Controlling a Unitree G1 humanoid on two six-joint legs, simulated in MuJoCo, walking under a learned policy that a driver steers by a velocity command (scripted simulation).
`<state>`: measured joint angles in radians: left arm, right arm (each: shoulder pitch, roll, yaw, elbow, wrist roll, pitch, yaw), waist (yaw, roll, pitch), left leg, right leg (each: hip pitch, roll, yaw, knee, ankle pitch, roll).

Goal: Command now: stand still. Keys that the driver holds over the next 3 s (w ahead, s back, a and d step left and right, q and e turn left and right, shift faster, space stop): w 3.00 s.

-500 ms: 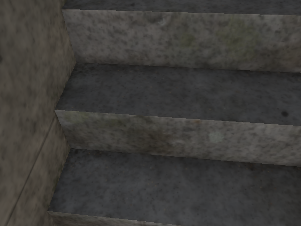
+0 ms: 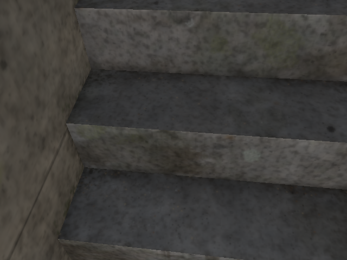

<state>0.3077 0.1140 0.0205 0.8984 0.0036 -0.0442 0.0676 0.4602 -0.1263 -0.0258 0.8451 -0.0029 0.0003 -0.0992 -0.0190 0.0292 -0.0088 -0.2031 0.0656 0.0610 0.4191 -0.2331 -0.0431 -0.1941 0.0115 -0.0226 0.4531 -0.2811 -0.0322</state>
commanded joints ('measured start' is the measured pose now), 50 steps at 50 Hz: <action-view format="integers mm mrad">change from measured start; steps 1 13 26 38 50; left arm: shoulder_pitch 50 74 76 70 77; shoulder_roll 70 84 101 98 83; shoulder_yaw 12 -3 -9 -3 2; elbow -32 -22 -17 -20 -6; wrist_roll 1 -3 -3 0 2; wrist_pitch -9 -13 -10 -9 -7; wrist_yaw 3 -11 -14 2 4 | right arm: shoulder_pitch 101 97 110 117 113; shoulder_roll -63 -79 -79 -70 -80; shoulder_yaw -15 4 17 6 -4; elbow -21 22 39 28 22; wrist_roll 0 2 4 6 3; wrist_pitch -7 1 3 -5 -4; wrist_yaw -4 1 7 4 0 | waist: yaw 1 -4 -6 0 2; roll -40 -28 -20 -47 -35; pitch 47 52 56 55 70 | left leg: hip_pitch -10 -1 -4 -5 -7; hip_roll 73 82 84 77 77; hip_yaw -59 -57 -52 -56 -58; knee -52 -62 -57 -52 -58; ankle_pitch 147 162 159 139 126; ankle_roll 87 96 90 82 85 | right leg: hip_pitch -22 -37 -35 -14 -26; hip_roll -124 -122 -125 -137 -131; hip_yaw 115 115 121 126 119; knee -90 -81 -76 -90 -103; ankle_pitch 195 179 199 249 190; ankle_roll -60 -63 -63 -56 -60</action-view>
